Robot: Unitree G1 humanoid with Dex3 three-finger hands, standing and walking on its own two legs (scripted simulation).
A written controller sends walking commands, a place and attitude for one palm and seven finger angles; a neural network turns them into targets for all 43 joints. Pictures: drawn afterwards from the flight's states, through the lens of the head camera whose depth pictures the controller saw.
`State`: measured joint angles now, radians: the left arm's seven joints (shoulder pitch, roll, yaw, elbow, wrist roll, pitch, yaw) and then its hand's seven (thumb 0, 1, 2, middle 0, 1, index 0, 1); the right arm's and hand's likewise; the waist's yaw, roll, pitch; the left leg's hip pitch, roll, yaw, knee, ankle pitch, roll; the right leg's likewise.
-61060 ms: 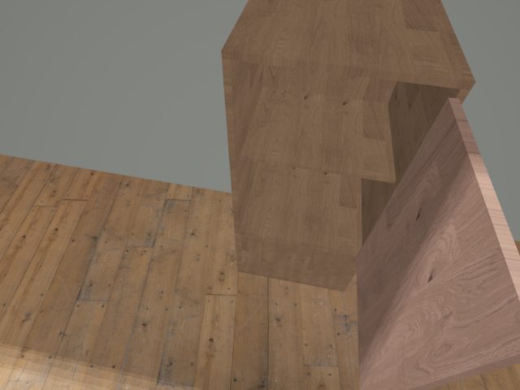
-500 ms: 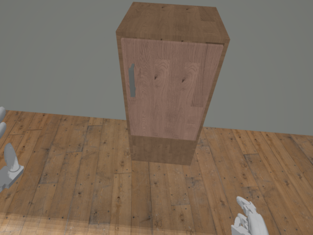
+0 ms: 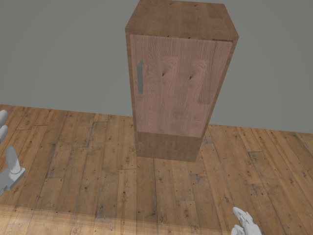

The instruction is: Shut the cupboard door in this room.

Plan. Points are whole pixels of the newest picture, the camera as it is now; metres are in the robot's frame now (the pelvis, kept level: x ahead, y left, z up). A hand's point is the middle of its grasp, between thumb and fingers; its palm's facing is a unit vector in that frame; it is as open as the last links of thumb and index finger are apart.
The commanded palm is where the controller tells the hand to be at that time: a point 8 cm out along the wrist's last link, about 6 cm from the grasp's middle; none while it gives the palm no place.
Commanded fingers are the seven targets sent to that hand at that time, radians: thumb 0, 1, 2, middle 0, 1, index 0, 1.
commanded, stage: stop stepping back and stand still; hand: left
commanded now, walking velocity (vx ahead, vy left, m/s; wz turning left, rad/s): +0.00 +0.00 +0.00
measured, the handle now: (140, 77) +0.75 +0.11 -0.02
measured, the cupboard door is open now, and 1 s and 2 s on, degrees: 0 0 0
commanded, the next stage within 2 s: let the arm hang, fingers relaxed in 0.02 s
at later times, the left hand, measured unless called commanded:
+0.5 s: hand out of the picture -0.03 +0.17 -0.19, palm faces +0.03 -0.99 -0.16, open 7.0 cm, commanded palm none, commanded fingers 0.00 0.90 0.90 -0.20 -0.30 -0.20 -0.30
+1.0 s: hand out of the picture -0.03 +0.16 -0.18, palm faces +0.06 -0.99 -0.16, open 7.4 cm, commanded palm none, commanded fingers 0.00 0.90 0.90 -0.20 -0.30 -0.20 -0.30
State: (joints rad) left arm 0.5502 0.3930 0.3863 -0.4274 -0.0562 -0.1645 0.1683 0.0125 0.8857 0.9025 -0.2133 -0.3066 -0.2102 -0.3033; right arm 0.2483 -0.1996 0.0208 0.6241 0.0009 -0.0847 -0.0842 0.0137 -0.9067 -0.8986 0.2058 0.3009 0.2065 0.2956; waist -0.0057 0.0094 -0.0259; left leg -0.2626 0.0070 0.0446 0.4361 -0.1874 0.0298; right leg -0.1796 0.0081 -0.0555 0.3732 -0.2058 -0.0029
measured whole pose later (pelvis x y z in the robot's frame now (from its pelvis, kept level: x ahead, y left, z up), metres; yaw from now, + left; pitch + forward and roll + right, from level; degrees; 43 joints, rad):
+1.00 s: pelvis -0.02 +0.00 +0.00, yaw +0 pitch -1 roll +0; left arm 0.32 0.11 0.01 1.11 0.02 0.01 0.03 0.00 0.91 0.90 -0.20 -0.30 -0.20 -0.30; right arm 0.33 -0.10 0.00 1.11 -0.02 0.01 -0.04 0.01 -0.92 -0.90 0.20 0.30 0.20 0.29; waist 0.00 0.01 0.00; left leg -0.26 -0.01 0.05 0.44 -0.16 0.04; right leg -0.21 -0.01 -0.05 0.45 -0.22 0.00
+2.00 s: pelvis +0.00 -0.01 +0.00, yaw +0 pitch -2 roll +0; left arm 0.30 0.14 0.01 1.13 0.01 0.00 0.03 0.00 0.90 0.90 -0.20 -0.30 -0.20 -0.30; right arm 0.29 -0.14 0.01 1.12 -0.02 0.00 -0.04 0.00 -0.91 -0.90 0.20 0.30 0.20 0.29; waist 0.00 0.00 0.04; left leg -0.20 -0.01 0.04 0.39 -0.17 0.02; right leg -0.15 0.00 -0.06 0.40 -0.22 -0.02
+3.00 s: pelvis +0.01 -0.01 +0.00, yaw +0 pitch -2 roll +0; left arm 0.31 0.14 0.01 1.14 0.01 0.00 0.03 0.00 0.90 0.90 -0.20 -0.30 -0.20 -0.30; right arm 0.29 -0.14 0.01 1.13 -0.01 -0.01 -0.04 0.00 -0.91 -0.90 0.20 0.30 0.20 0.29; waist 0.00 0.00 0.04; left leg -0.17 -0.01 0.04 0.37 -0.18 0.02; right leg -0.11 0.00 -0.06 0.38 -0.23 -0.02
